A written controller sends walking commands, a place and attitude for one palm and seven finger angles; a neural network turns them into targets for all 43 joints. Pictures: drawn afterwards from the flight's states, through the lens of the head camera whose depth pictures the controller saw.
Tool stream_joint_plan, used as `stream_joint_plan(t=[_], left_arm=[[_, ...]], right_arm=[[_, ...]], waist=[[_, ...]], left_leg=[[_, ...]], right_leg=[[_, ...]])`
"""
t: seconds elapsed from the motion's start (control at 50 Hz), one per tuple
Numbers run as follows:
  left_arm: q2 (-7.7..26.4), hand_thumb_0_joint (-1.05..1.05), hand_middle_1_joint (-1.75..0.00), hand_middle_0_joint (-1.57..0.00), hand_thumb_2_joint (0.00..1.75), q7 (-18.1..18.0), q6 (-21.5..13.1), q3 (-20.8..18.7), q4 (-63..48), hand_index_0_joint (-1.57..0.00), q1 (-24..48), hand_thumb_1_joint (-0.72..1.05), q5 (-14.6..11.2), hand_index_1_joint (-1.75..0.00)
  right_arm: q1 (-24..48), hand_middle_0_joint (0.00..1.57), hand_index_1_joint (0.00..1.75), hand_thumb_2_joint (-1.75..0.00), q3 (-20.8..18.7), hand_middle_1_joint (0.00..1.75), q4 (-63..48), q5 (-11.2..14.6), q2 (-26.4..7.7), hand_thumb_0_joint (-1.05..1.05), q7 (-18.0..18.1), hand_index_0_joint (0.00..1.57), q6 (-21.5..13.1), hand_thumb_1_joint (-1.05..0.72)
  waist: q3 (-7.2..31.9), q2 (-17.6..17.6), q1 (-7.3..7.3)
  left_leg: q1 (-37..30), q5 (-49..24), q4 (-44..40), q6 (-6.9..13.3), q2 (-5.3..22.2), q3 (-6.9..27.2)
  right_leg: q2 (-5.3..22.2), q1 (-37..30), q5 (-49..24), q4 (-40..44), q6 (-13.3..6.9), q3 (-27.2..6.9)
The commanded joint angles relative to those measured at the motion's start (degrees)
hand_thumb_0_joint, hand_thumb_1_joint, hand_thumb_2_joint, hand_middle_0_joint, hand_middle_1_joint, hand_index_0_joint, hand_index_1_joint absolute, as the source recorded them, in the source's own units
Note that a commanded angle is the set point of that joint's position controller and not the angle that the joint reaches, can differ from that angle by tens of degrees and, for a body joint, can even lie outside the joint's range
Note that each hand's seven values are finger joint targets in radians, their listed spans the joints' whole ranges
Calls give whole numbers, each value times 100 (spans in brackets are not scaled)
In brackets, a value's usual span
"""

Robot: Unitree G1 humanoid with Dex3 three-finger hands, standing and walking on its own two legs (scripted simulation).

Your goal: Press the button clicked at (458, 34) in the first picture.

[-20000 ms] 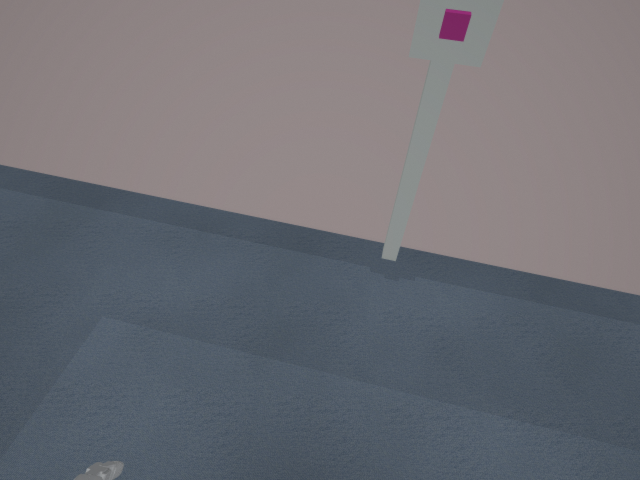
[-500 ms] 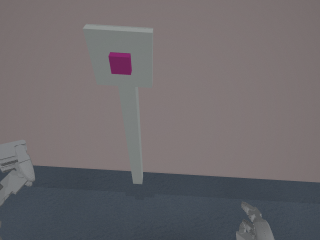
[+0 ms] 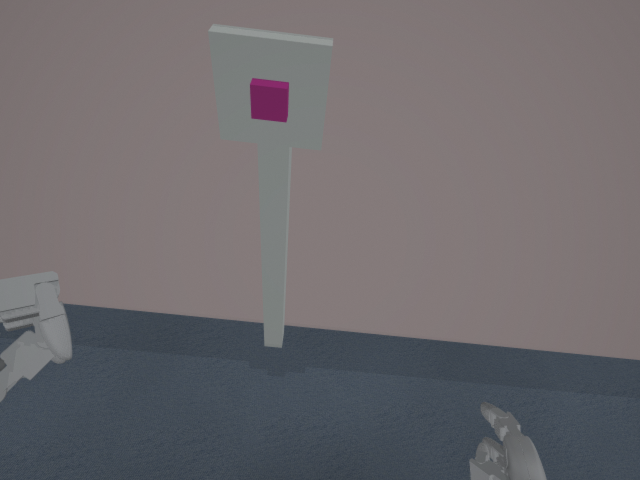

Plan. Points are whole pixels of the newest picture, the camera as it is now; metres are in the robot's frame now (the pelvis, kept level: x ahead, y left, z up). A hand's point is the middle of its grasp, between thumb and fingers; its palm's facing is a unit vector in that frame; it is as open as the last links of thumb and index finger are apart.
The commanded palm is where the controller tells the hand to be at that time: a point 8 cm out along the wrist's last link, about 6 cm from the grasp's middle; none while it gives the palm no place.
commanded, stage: step back with the hand held close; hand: left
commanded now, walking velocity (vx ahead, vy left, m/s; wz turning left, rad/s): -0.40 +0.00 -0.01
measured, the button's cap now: (270, 99) +0.63 +0.13 +0.16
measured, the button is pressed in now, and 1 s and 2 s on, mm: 0 0 0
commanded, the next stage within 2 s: stop stepping back and stand still in 0.04 s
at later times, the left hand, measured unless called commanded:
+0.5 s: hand out of the picture +0.06 +0.28 +0.17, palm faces +0.42 -0.85 -0.30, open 3.1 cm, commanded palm +0.01 +0.31 +0.19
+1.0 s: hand out of the picture +0.02 +0.29 +0.18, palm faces +0.41 -0.84 -0.35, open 3.1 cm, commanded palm -0.04 +0.33 +0.19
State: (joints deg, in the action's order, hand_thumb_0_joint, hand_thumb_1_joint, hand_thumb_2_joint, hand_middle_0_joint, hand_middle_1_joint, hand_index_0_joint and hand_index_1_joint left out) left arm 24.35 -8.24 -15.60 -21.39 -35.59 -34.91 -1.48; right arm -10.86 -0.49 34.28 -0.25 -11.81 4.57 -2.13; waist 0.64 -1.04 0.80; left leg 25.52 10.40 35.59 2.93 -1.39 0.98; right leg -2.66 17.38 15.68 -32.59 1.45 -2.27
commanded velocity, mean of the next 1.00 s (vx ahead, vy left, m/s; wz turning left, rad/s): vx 0.14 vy -0.03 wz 0.00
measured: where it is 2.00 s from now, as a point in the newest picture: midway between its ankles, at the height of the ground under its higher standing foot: outside the picture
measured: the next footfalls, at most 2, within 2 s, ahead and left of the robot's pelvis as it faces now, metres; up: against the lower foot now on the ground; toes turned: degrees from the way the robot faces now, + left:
right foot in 0.30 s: -0.15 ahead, -0.11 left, +0.00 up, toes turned -5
left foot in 0.48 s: -0.05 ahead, +0.11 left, +0.00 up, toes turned -1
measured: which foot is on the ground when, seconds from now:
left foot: down 0.00-0.30, up 0.32-0.46, down 0.48-0.78, up 0.80-1.00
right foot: down 0.00-0.00, up 0.02-0.28, down 0.30-0.48, up 0.50-0.78, down 0.80-1.00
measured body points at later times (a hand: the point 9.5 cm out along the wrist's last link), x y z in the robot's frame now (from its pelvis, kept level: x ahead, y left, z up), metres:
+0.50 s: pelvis -0.13 +0.04 -0.01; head -0.17 +0.08 +0.44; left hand +0.03 +0.33 +0.19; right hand -0.02 -0.22 -0.08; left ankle -0.09 +0.12 -0.73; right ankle -0.19 -0.11 -0.72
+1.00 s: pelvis -0.18 +0.05 +0.01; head -0.20 +0.07 +0.46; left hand -0.01 +0.33 +0.20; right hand -0.04 -0.20 -0.07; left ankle -0.14 +0.19 -0.71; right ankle -0.19 -0.05 -0.72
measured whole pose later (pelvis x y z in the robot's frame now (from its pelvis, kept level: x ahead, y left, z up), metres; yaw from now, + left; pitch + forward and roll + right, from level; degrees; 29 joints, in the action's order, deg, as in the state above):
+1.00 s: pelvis -0.18 +0.05 +0.01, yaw -2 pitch -1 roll +0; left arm 18.4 -9.5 -11.1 -18.8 -30.8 -32.5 -0.4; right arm -15.4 -0.4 37.7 -1.0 -12.7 5.5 -4.5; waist 3.5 -1.7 -0.6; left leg 22.0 18.8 41.7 1.1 4.0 -3.1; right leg 1.4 13.1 18.0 -31.6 -1.9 5.7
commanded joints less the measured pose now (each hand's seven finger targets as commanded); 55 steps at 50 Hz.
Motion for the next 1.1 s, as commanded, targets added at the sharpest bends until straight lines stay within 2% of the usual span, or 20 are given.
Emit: stream_joint_plan(t=[0.0,0.08,0.22,0.26,0.28,0.3,0.32,0.34,0.44,0.48,0.5,0.54,0.62,0.7,0.74,0.76,0.8,0.96,1.04,1.08], left_arm=[[843,0,-150,-130,90,-32,-400,-763,-1012,-130,89,90,-103,-150],[478,0,-150,-130,90,-102,-326,-463,-1102,-130,38,90,-100,-150],[799,0,-150,-130,90,-128,18,-594,-1445,-130,-275,90,-187,-150],[1080,0,-150,-130,90,-108,63,-817,-1462,-130,-297,90,-175,-150],[1249,0,-150,-130,90,-177,78,-1098,-1638,-130,-167,90,-274,-150],[1252,0,-150,-130,90,-212,151,-1112,-1698,-130,113,90,-283,-150],[810,0,-150,-130,90,-122,272,-733,-959,-130,287,90,-271,-150],[598,0,-150,-130,90,-106,316,-506,-750,-130,536,90,-198,-150],[520,0,-150,-130,90,-192,222,-251,-597,-130,1265,90,43,-150],[785,0,-150,-130,90,-241,-4,-488,-1146,-130,1206,90,32,-150],[865,0,-150,-130,90,-253,-73,-537,-1466,-130,1248,90,49,-150],[726,0,-150,-130,90,-234,-36,-570,-1298,-130,586,90,55,-150],[471,0,-150,-130,90,-209,91,-458,-985,-130,-364,90,89,-150],[535,0,-150,-130,90,-213,238,-489,-598,-130,-159,90,53,-150],[724,0,-150,-130,90,-161,300,-606,-531,-130,15,90,60,-150],[864,0,-150,-130,90,-123,288,-690,-600,-130,273,90,67,-150],[899,0,-150,-130,90,-127,126,-742,-898,-130,968,90,-13,-150],[575,0,-150,-130,90,-297,61,-374,-917,-130,949,90,105,-150],[701,0,-150,-130,90,-262,-84,-700,-1049,-130,550,90,-12,-150],[732,0,-150,-130,90,-212,-63,-771,-1088,-130,319,90,-17,-150]], right_arm=[[524,20,30,-90,-241,30,-1016,-168,-731,0,8,20,-480,-90],[397,20,30,-90,-350,30,-828,-105,-720,0,-130,20,-655,-90],[327,20,30,-90,-150,30,-883,-116,-567,0,-148,20,-629,-90],[173,20,30,-90,-167,30,-751,-87,-555,0,-120,20,-456,-90],[321,20,30,-90,-135,30,-693,-180,-597,0,-101,20,-404,-90],[405,20,30,-90,-100,30,-637,-236,-605,0,-119,20,-311,-90],[175,20,30,-90,-162,30,-605,-14,-497,0,-70,20,-348,-90],[393,20,30,-90,-276,30,-701,46,-742,0,-20,20,-389,-90],[365,20,30,-90,-119,30,-643,-2,-775,0,198,20,-589,-90],[82,20,30,-90,-88,30,-695,-53,-715,0,169,20,-765,-90],[106,20,30,-90,-55,30,-648,-146,-585,0,104,20,-850,-90],[285,20,30,-90,-144,30,-630,-108,-646,0,-35,20,-910,-90],[381,20,30,-90,-135,30,-702,-84,-633,0,-110,20,-736,-90],[334,20,30,-90,-156,30,-769,-109,-627,0,19,20,-537,-90],[278,20,30,-90,-182,30,-722,-107,-555,0,48,20,-444,-90],[253,20,30,-90,-239,30,-714,-68,-575,0,26,20,-363,-90],[246,20,30,-90,-217,30,-600,-132,-621,0,-39,20,-455,-90],[407,20,30,-90,-138,30,-604,-112,-529,0,200,20,-644,-90],[137,20,30,-90,-181,30,-692,-71,-571,0,105,20,-757,-90],[159,20,30,-90,-214,30,-686,-74,-558,0,-5,20,-807,-90]], waist=[[881,1880,-121],[995,974,-141],[996,1798,-151],[732,84,-56],[756,-225,-109],[835,-149,-80],[520,-1232,44],[-239,-1234,99],[-573,913,65],[-107,2428,107],[78,1871,117],[40,668,-31],[82,1659,-105],[167,1381,-105],[231,-28,-112],[135,-1149,-90],[193,-740,40],[-121,-61,-24],[235,1827,56],[122,1483,-7]], left_leg=[[-91,-519,-2678,219,2044,2200],[-814,174,-2392,467,1825,1443],[-857,1733,-2883,-804,650,413],[-1798,770,97,-687,-36,-341],[-1887,546,1502,-549,-17,-13],[-1149,577,2259,-525,179,140],[-576,771,2504,-526,106,385],[-429,601,2510,-457,345,470],[-1205,1375,-1245,-32,500,152],[-2023,1412,-2389,429,1955,3018],[-1578,1973,-2841,305,2101,3752],[-904,2251,-2824,437,1906,2705],[454,2810,-3157,-46,1208,801],[732,2836,-2482,-158,1011,525],[989,2156,-485,-207,544,46],[1281,1580,1620,-255,110,-254],[1305,1240,3114,-371,368,131],[-1260,743,-544,-167,316,-766],[-1840,-562,-1964,608,1996,1945],[-1470,-902,-1793,660,2005,1699]], right_leg=[[-248,-395,1421,-2155,-95,-127],[-66,278,1352,-2420,-109,-90],[-492,-1216,1550,1043,-431,1044],[951,525,1073,2394,-872,-156],[1901,1479,1257,2608,-1258,-1010],[2280,1150,1043,2235,-1438,-754],[2014,1153,2110,2232,-1285,-879],[1950,1581,2193,2320,-1185,-978],[930,818,1564,352,-642,5],[116,1736,1815,-1814,-223,554],[109,1544,1743,-2759,-266,45],[358,1071,1039,-2783,-258,-32],[32,-657,804,-1524,-272,990],[-155,-1724,1326,150,-409,1324],[594,-1921,1234,1384,-743,241],[1986,-1156,2147,2280,-1326,-1933],[2534,-367,2446,2387,-1657,-2271],[1386,537,1777,1321,-954,-266],[259,1077,1487,-1599,-131,594],[391,765,1278,-1391,-127,350]])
